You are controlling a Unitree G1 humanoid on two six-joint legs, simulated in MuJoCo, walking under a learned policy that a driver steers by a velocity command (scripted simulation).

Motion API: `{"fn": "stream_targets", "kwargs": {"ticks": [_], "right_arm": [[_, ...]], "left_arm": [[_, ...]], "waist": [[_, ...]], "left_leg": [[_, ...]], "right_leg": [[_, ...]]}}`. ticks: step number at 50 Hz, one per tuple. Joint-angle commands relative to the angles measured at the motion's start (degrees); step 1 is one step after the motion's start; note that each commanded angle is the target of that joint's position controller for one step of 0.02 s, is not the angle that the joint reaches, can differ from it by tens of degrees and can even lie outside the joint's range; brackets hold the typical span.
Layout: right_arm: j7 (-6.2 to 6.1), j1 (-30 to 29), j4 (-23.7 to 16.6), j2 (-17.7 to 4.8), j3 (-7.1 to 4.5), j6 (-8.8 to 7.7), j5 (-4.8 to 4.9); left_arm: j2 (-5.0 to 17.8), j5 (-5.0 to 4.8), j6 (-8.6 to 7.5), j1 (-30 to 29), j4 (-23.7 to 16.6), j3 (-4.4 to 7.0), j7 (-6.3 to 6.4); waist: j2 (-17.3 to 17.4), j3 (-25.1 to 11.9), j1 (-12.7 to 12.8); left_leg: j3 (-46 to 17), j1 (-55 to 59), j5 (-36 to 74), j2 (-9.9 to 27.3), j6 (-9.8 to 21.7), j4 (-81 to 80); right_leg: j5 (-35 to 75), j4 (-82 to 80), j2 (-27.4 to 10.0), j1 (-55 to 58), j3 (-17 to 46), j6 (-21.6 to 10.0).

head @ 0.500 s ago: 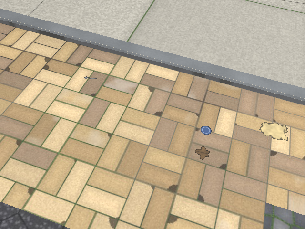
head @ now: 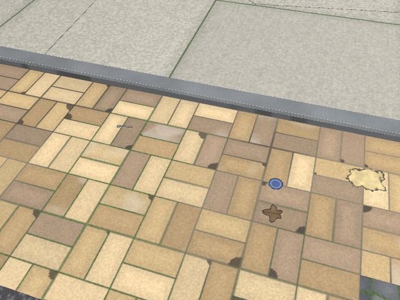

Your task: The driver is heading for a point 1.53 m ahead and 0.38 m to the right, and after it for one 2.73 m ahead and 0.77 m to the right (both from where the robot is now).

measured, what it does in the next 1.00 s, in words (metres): stands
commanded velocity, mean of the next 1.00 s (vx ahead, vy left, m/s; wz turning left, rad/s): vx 0.00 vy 0.00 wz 0.01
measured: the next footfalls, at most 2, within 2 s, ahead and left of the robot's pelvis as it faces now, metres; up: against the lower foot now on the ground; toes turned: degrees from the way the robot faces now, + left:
right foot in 1.88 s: +0.45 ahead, -0.05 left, +0.00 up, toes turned -4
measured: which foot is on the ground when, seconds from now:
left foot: down 0.00-1.00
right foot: down 0.00-1.00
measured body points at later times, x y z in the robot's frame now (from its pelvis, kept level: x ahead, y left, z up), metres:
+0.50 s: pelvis +0.00 -0.01 +0.00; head +0.01 -0.02 +0.45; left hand +0.01 +0.22 -0.16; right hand +0.00 -0.25 -0.16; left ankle -0.01 +0.10 -0.74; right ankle -0.01 -0.11 -0.74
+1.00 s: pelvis +0.00 -0.02 +0.00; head +0.01 -0.02 +0.45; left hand -0.01 +0.20 -0.16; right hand -0.02 -0.24 -0.17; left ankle -0.01 +0.10 -0.74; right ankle -0.01 -0.11 -0.74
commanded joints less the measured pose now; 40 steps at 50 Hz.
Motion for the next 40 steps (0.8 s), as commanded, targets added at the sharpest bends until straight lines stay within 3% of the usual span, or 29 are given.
{"fn": "stream_targets", "kwargs": {"ticks": [1,17,40], "right_arm": [[-0.37,0.5,0.1,-5.0,-0.88,-0.5,0.02],[-1.04,3.7,7.6,-3.0,0.23,-0.44,0.06],[-1.51,6.7,10.8,0.4,0.75,-0.55,0.08]], "left_arm": [[6.3,0.01,-0.47,1.7,0.0,1.15,0.33],[3.8,-0.07,-0.72,3.3,6.7,-0.13,0.68],[0.7,-0.05,-0.92,7.1,10.3,-0.6,1.12]], "waist": [[-1.3,0.5,0.4],[-1.0,1.3,0.0],[-0.5,2.2,0.2]], "left_leg": [[-5.7,-1.5,6.6,5.9,1.0,-3.7],[-5.0,-1.1,7.2,6.6,0.4,-3.3],[-4.3,-2.1,6.8,6.9,0.0,-2.4]], "right_leg": [[7.4,-4.5,-6.3,-0.4,6.3,-1.9],[7.4,-5.1,-5.5,-1.5,6.2,-2.3],[7.4,-4.7,-5.0,-2.3,6.3,-2.6]]}}
Velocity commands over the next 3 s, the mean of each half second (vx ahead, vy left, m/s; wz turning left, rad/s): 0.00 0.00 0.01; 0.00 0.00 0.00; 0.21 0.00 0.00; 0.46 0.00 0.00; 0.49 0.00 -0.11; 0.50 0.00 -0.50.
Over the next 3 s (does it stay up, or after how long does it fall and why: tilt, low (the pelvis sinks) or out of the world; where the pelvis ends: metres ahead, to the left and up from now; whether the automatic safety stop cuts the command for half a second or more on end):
stays up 0.89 -0.04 -0.03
